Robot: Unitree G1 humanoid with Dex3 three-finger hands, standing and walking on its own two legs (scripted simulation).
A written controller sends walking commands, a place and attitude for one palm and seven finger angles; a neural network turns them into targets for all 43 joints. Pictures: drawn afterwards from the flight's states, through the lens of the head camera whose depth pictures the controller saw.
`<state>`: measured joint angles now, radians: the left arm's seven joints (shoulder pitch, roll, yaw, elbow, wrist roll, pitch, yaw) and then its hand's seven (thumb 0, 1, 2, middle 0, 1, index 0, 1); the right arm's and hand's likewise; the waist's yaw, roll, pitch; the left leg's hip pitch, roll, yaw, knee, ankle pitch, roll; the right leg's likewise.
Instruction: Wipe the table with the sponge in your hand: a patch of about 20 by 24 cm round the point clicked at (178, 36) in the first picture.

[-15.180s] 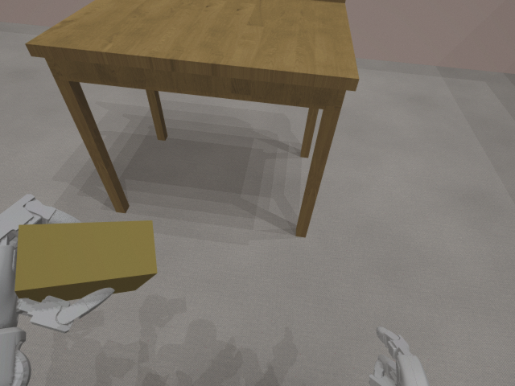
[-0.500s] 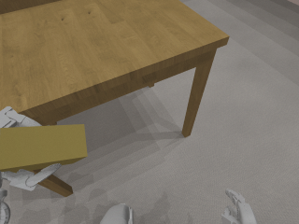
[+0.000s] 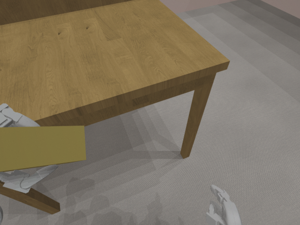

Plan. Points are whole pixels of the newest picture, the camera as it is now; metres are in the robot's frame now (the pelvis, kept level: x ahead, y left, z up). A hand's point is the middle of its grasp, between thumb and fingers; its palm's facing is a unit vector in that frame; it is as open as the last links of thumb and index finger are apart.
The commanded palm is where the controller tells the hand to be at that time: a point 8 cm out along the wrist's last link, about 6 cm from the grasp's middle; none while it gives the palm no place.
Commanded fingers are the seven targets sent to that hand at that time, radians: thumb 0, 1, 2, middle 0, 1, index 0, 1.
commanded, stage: take the last steps up to it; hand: left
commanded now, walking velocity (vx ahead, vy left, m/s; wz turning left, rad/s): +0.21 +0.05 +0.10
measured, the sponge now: (53, 148) +0.22 +0.21 +0.17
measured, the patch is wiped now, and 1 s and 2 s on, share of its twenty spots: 0.00 0.00 0.00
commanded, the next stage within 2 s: come to a stop and stand still in 0.74 s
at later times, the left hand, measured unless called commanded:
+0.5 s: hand (42, 118) +0.28 +0.25 +0.18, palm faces +0.45 -0.78 -0.43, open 10.1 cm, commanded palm +0.22 +0.28 +0.19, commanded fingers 0.00 0.10 1.30 -1.20 -1.60 -1.20 -1.60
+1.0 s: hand (59, 113) +0.30 +0.22 +0.17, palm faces +0.42 -0.79 -0.45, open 10.1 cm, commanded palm +0.24 +0.27 +0.19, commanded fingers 0.00 0.10 1.30 -1.20 -1.60 -1.20 -1.60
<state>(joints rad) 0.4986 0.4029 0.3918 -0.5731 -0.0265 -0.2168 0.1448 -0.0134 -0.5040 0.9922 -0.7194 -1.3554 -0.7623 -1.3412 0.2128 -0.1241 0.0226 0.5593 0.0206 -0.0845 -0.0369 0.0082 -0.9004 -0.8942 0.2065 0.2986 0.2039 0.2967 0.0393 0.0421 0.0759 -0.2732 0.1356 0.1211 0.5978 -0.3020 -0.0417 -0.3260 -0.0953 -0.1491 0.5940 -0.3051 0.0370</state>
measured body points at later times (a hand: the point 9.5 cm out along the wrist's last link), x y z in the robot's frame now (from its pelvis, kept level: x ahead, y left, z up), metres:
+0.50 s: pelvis +0.07 -0.01 +0.00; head +0.09 +0.01 +0.45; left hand +0.25 +0.29 +0.21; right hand +0.25 -0.24 -0.07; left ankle +0.10 +0.10 -0.73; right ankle +0.04 -0.12 -0.68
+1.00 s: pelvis +0.10 -0.02 +0.01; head +0.14 -0.02 +0.46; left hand +0.27 +0.26 +0.20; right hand +0.29 -0.27 -0.08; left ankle +0.12 +0.11 -0.71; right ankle +0.11 -0.13 -0.73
